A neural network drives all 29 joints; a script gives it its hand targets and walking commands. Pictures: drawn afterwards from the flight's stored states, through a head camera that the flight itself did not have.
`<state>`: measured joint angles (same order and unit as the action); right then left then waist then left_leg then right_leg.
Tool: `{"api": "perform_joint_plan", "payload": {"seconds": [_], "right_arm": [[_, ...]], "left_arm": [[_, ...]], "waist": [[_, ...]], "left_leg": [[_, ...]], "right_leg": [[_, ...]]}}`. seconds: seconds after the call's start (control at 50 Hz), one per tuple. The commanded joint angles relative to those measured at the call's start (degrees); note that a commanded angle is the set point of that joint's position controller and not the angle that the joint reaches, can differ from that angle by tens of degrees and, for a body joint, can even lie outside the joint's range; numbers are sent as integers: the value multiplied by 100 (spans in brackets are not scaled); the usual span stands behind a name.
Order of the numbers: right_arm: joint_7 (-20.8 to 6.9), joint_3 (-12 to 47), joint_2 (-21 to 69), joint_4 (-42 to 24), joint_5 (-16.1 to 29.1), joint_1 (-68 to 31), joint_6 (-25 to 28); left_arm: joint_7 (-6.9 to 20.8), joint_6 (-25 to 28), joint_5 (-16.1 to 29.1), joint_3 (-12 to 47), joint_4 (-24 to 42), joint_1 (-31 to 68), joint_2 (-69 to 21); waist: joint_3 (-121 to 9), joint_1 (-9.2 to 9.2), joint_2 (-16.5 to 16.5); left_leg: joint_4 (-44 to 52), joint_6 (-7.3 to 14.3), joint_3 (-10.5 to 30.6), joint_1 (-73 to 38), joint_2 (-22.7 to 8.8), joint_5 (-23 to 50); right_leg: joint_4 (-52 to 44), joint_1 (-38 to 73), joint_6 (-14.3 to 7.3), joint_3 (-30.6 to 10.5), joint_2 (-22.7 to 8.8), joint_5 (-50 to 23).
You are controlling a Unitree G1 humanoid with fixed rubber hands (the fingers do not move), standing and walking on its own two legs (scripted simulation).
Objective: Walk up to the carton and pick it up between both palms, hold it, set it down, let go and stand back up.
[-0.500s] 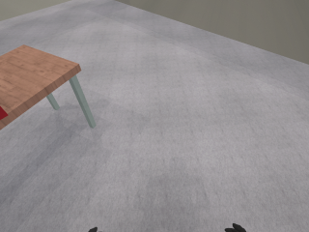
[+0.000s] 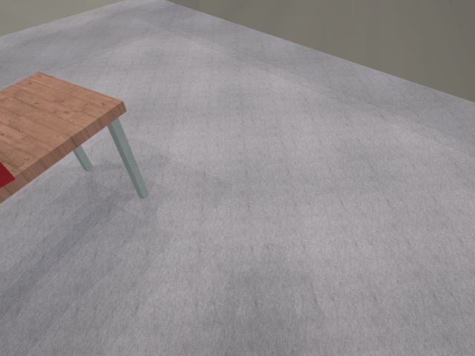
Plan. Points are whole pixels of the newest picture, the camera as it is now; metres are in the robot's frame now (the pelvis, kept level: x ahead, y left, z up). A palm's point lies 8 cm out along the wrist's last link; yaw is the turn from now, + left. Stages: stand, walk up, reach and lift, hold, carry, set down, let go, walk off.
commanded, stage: stand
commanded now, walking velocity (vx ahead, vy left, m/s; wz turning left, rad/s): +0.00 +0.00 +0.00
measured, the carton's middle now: out of the picture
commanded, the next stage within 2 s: walk up in 1.28 s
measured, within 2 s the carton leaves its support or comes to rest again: neither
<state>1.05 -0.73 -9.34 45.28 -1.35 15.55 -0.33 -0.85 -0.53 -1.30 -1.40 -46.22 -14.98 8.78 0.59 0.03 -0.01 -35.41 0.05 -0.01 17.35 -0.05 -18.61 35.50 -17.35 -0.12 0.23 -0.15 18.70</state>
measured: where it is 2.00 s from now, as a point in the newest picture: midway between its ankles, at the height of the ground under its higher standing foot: outside the picture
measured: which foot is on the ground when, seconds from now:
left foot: down 0.00-1.00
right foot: down 0.00-1.00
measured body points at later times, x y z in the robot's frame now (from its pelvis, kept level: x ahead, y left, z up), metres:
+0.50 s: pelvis +0.00 +0.00 +0.01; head +0.02 +0.00 +0.46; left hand +0.03 +0.22 -0.15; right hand +0.03 -0.22 -0.15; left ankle +0.00 +0.12 -0.73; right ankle +0.00 -0.12 -0.73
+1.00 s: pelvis +0.00 +0.00 +0.01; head +0.01 +0.00 +0.46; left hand -0.01 +0.20 -0.15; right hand -0.01 -0.20 -0.15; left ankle +0.00 +0.12 -0.73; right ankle +0.00 -0.12 -0.73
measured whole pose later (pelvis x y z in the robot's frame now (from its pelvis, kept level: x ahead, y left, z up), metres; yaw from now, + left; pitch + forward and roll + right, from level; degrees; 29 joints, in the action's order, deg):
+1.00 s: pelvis +0.00 +0.00 +0.01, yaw +0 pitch -2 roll +0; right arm 2.6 -1.1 -5.5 65.5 -0.9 16.4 0.0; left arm -2.6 0.0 -0.9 -1.5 -66.2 -16.0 5.3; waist 3.3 0.0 0.0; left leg -26.5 -0.1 0.3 9.8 -0.1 -14.4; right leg 26.5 -9.7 0.0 0.2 -0.1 14.4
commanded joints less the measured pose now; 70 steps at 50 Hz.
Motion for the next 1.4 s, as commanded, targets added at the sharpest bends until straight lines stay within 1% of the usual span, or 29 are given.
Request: {"api": "perform_joint_plan", "payload": {"seconds": [0.0,0.44,0.66,0.96,1.38], "right_arm": [[39,-179,-564,-261,7,92,123],[128,-220,-355,1124,48,349,129],[158,-166,-198,1640,48,422,103],[180,-104,-44,1967,44,500,70],[173,-57,10,2062,48,610,64]], "left_arm": [[-39,133,7,-158,268,-86,584],[-136,138,48,-196,-1134,-349,373],[-169,115,47,-132,-1633,-436,223],[-195,88,44,-56,-1935,-530,86],[-189,88,47,-3,-2005,-646,39]], "waist": [[-140,2,5],[198,2,2],[366,1,2],[488,1,4],[525,2,0]], "left_leg": [[743,269,400,-86,-291,840],[1209,233,422,-505,-375,1144],[1353,196,405,-590,-383,1112],[1444,165,403,-563,-378,941],[1483,155,422,-481,-377,781]], "right_leg": [[-765,84,-255,-424,-288,-835],[-1236,498,-214,-427,-366,-1139],[-1376,576,-180,-405,-375,-1111],[-1470,542,-155,-404,-372,-936],[-1522,453,-159,-430,-376,-757]]}}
